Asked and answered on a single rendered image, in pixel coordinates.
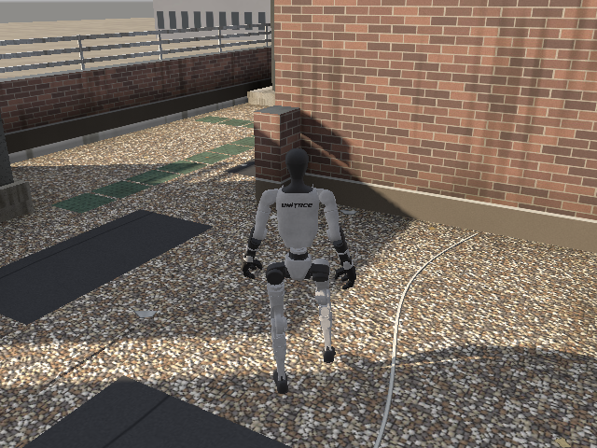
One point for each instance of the left robot upper arm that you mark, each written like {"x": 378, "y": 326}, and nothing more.
{"x": 263, "y": 212}

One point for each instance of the right robot hand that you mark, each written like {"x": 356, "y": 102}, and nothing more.
{"x": 349, "y": 274}

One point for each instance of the left robot shin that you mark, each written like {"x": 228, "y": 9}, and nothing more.
{"x": 279, "y": 349}

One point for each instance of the left robot hand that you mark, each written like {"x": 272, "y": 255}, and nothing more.
{"x": 251, "y": 265}

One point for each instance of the robot right forearm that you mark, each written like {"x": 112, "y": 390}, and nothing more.
{"x": 343, "y": 252}

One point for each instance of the left robot thigh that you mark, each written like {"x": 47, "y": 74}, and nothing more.
{"x": 275, "y": 275}

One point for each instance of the right robot upper arm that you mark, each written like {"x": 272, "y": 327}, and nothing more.
{"x": 327, "y": 198}

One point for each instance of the robot left forearm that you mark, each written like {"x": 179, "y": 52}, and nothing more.
{"x": 251, "y": 248}

